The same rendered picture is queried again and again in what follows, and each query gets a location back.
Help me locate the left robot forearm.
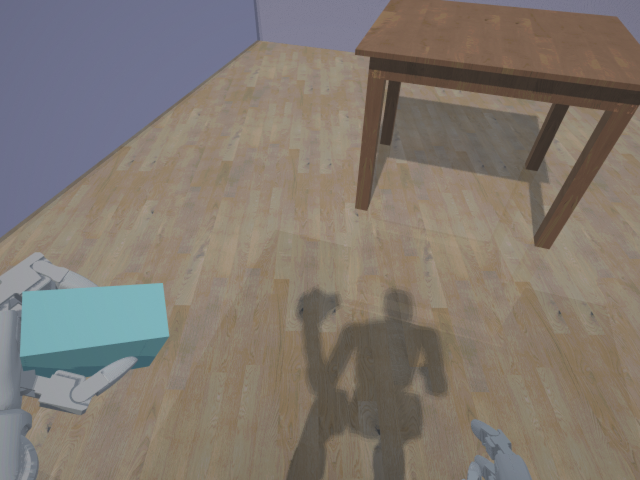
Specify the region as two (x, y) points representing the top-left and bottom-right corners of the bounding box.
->
(0, 409), (39, 480)

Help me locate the right robot hand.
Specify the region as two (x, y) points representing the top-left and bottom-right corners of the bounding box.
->
(462, 419), (532, 480)

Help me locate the sponge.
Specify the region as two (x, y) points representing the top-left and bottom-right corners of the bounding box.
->
(20, 283), (169, 378)

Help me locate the table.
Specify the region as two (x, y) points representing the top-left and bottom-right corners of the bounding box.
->
(355, 0), (640, 249)

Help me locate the left robot hand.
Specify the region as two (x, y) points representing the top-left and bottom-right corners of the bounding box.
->
(0, 252), (138, 415)

